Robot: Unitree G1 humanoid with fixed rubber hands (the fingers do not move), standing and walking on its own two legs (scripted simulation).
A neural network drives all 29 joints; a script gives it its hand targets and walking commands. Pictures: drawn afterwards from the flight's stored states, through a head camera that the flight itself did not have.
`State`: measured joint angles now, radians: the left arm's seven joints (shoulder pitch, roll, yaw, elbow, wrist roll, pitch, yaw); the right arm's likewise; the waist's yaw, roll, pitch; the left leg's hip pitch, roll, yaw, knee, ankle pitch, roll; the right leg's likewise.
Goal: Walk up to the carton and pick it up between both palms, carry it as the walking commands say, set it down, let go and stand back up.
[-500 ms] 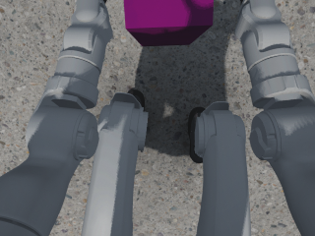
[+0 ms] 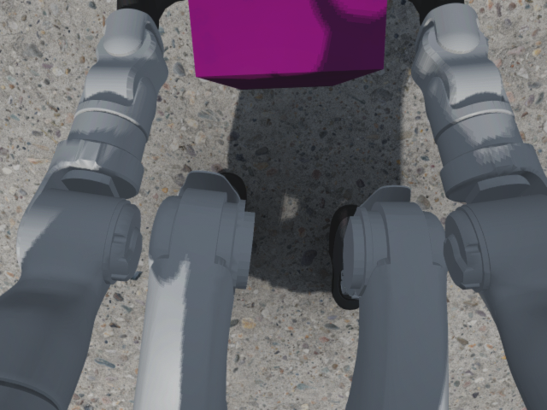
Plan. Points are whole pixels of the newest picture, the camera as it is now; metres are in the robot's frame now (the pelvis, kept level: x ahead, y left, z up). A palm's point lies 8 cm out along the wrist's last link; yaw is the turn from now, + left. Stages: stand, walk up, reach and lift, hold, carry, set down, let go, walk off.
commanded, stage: reach and lift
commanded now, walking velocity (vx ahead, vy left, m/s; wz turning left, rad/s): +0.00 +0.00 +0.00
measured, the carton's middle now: (285, 19) +0.51 +0.04 -0.23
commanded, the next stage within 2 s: none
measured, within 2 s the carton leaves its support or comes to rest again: leaves its support in 0.94 s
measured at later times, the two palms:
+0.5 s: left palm (159, 5) +0.50 +0.17 -0.17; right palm (411, 3) +0.52 -0.08 -0.17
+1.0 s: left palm out of the picture +0.52 +0.16 -0.16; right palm out of the picture +0.53 -0.09 -0.17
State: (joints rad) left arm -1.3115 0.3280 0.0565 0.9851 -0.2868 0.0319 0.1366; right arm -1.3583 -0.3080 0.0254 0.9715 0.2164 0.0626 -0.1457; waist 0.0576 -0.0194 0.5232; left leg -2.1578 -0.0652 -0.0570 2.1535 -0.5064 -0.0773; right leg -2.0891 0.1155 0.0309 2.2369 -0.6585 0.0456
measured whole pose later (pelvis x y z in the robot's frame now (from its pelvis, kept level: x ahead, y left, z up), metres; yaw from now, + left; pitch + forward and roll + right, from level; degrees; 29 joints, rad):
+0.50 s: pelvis -0.02 +0.00 +0.00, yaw +0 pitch +28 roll +0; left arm -1.41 0.26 0.02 1.09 -0.26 0.04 0.17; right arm -1.44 -0.23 -0.02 1.10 0.15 0.05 -0.16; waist 0.06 0.00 0.52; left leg -2.14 -0.09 -0.06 2.11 -0.45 -0.08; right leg -2.07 0.11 0.03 2.20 -0.61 0.06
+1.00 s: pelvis +0.00 +0.00 -0.03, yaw -1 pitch +27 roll +2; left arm -1.40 0.21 0.23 1.14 -0.13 0.12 0.16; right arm -1.42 -0.14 -0.18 1.09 -0.01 0.16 -0.17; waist 0.06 -0.01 0.42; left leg -2.20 -0.08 -0.05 2.23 -0.52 -0.10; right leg -2.16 0.17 0.05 2.32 -0.64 0.07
